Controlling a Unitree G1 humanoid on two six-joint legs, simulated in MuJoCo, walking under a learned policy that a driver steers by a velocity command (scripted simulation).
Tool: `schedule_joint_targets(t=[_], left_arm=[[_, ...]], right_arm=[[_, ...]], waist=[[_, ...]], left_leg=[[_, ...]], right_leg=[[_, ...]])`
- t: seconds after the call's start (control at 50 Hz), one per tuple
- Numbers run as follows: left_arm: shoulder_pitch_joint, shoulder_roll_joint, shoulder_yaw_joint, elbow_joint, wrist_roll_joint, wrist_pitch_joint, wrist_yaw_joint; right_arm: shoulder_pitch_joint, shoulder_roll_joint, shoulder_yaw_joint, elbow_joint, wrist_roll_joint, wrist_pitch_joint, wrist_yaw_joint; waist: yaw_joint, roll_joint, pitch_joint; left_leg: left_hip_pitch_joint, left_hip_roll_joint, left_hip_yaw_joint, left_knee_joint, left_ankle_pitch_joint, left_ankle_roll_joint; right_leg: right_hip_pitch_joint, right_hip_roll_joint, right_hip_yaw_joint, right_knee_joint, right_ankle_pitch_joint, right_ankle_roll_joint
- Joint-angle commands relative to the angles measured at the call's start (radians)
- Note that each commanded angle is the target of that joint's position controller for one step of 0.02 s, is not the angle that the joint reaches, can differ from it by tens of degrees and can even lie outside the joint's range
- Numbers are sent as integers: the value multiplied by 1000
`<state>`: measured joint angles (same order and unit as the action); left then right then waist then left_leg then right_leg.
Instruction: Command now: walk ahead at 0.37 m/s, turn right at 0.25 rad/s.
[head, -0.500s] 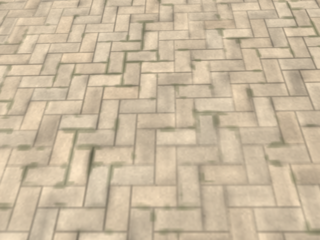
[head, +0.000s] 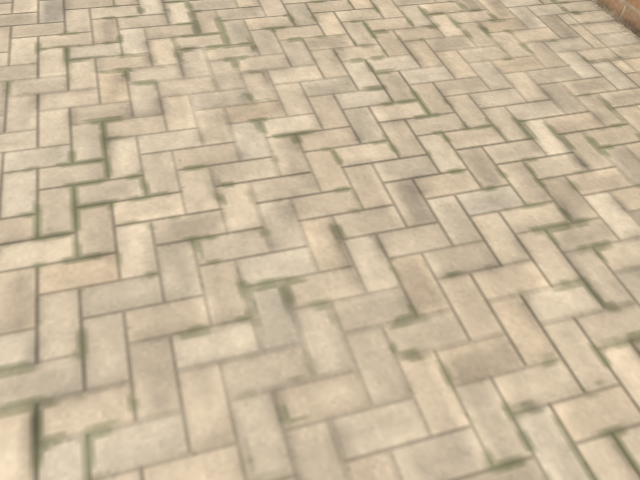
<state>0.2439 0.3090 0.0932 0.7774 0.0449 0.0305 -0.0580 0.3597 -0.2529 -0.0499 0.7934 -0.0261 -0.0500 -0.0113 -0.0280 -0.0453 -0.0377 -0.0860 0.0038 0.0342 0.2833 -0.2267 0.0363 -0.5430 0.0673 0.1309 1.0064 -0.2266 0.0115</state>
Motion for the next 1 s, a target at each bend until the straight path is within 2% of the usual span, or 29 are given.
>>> schedule_joint_targets(t=[0.02, 0.08, 0.14, 0.16, 0.18, 0.2, 0.22, 0.24, 0.26, 0.28, 0.3, 0.34, 0.4, 0.48, 0.52, 0.58, 0.62, 0.66, 0.68, 0.7, 0.72, 0.74, 0.76, 0.78, 0.8, 0.84, 0.86, 0.92, 1.0], left_arm=[[-143, 40, -5, -87, -2, -25, -4], [-223, 11, -26, -110, -3, -36, -12], [-237, 10, -35, -121, -10, -48, -7], [-198, 12, -34, -113, -11, -56, 1], [-95, 12, -31, -80, -9, -69, 13], [55, 53, -15, -26, 2, -85, 29], [230, 145, 6, -8, 25, -97, 48], [281, 249, 28, 12, 10, -94, 59], [213, 175, 9, 5, 1, -93, 61], [118, 102, -13, -8, -6, -95, 58], [60, 51, -28, -15, -10, -99, 57], [34, 7, -44, -10, -16, -112, 64], [84, 21, -40, 25, -25, -133, 64], [113, 2, -46, 57, -25, -139, 66], [113, 6, -47, 70, -26, -140, 68], [153, 37, -41, 102, -27, -139, 78], [159, 64, -37, 115, -26, -132, 86], [149, 100, -28, 119, -19, -116, 96], [145, 115, -23, 116, -16, -105, 97], [132, 121, -22, 106, -21, -99, 94], [166, 49, -37, 74, -18, -103, 86], [203, 14, -41, 8, -45, -102, 75], [95, 63, -36, 1, -29, -107, 75], [56, 50, -43, -17, -40, -114, 75], [58, 45, -43, -5, -34, -115, 79], [88, 41, -43, 0, -5, -75, 76], [95, 34, -43, -3, -1, -56, 74], [79, 17, -46, -22, -8, -31, 73], [-32, 40, -41, -66, -12, -16, 78]], right_arm=[[53, -153, -41, -13, 5, -27, 5], [72, -154, -42, 14, 6, -30, 13], [106, -166, -47, 46, 4, -23, 21], [103, -169, -47, 54, 9, -19, 22], [78, -169, -45, 56, 17, -15, 22], [68, -145, -37, 53, 23, -17, 23], [24, -75, -12, -1, 36, -22, 28], [31, -38, -6, -32, 29, -22, 23], [13, -117, -29, -5, 15, -9, 15], [9, -105, -30, 6, 21, -10, 27], [14, -87, -28, 21, 23, -7, 34], [32, -75, -30, 49, -1, 13, 48], [-13, -47, -28, 35, -3, 26, 61], [-161, -28, -18, -21, -6, 27, 73], [-235, -10, -4, -48, -5, 25, 82], [-323, -8, 7, -89, -8, 26, 92], [-304, -26, 3, -92, -9, 28, 85], [-201, -58, -10, -70, -12, 30, 73], [-102, -84, -23, -43, -14, 25, 67], [41, -120, -42, 2, -28, 15, 55], [96, -213, -66, 12, -30, 12, 37], [39, -305, -87, -26, -8, 20, 36], [34, -271, -88, -27, 25, 28, 27], [-22, -221, -73, -23, 28, 27, 17], [-60, -169, -59, -20, 27, 26, 15], [-119, -125, -42, -32, 33, 23, 11], [-113, -130, -41, -32, 30, 16, 15], [-91, -177, -53, -31, 21, 12, 19], [-44, -177, -54, -35, 25, 33, 7]], waist=[[-41, 174, 125], [-59, 199, 133], [-56, 224, 134], [-26, 211, 126], [39, 171, 99], [103, 90, 5], [189, -79, -150], [175, -253, -145], [146, -84, -48], [95, -44, 31], [66, -47, 66], [39, -78, 90], [26, -52, 96], [33, -40, 138], [40, -38, 153], [54, -25, 164], [35, -30, 125], [-17, -55, 45], [-59, -54, -18], [-127, -7, -86], [-105, 144, -169], [-40, 296, -286], [-75, 96, -233], [-43, 69, -106], [2, 0, -15], [57, 10, 10], [66, 19, -1], [70, 48, -36], [26, 101, -38]], left_leg=[[117, 224, -219, -165, -139, 139], [48, 218, -163, -150, -61, 142], [-9, 235, -148, -89, 105, 150], [-39, 244, -159, -49, 182, 148], [-87, 225, -138, 39, 279, 132], [-169, 166, -83, 218, 341, 104], [-366, 81, -11, 525, 105, 58], [-600, -53, 1, 749, -317, 48], [-620, 3, -119, 857, -271, 69], [-601, 41, -132, 847, -174, 73], [-569, 63, -118, 812, -113, 64], [-545, 71, -92, 807, -44, 36], [-602, 67, -75, 833, 28, 16], [-675, 67, -39, 713, 148, -1], [-620, 60, 6, 565, 217, 5], [-549, 42, 72, 404, 222, 42], [-474, -9, 112, 358, 164, 83], [-353, -72, 137, 353, 57, 132], [-231, -98, 123, 324, 19, 159], [-27, -103, 78, 231, 54, 191], [198, 139, -209, 238, 157, 247], [411, 383, -774, 124, 419, 447], [354, 350, -648, 90, 533, 418], [220, 325, -507, 90, 649, 383], [82, 265, -409, 74, 737, 328], [-69, 177, -289, 42, 770, 270], [-98, 159, -268, 44, 824, 258], [-112, 115, -231, 57, 889, 228], [-67, 94, -275, 72, 766, 171]], right_leg=[[-206, -25, -36, -139, 12, 19], [-71, -70, -152, -316, -7, 12], [91, -48, -221, -431, -77, -36], [174, -39, -223, -481, -59, -56], [321, -20, -223, -570, 5, -74], [554, -42, -171, -597, 23, -93], [809, -312, 142, -682, -237, -149], [831, -510, 491, -806, -299, -213], [716, -481, 417, -787, -300, -210], [613, -423, 280, -801, -235, -183], [547, -368, 165, -831, -135, -149], [504, -300, 18, -855, 46, -119], [512, -297, -94, -852, 309, -127], [508, -284, -207, -866, 430, -140], [487, -267, -264, -867, 465, -133], [538, -296, -305, -854, 579, -123], [611, -308, -338, -756, 851, -109], [664, -319, -360, -552, 1103, -104], [639, -324, -357, -385, 1083, -108], [526, -293, -371, -133, 901, -89], [282, -207, -369, 199, 204, -59], [-67, 11, -224, 532, -382, -7], [-141, -66, -80, 524, -262, -11], [-143, -107, -90, 461, -177, -11], [-98, -136, -95, 369, -153, -5], [11, -154, -92, 258, -147, 17], [38, -147, -99, 221, -143, 27], [28, -134, -118, 126, -76, 47], [-47, -131, -107, 28, 7, 58]])
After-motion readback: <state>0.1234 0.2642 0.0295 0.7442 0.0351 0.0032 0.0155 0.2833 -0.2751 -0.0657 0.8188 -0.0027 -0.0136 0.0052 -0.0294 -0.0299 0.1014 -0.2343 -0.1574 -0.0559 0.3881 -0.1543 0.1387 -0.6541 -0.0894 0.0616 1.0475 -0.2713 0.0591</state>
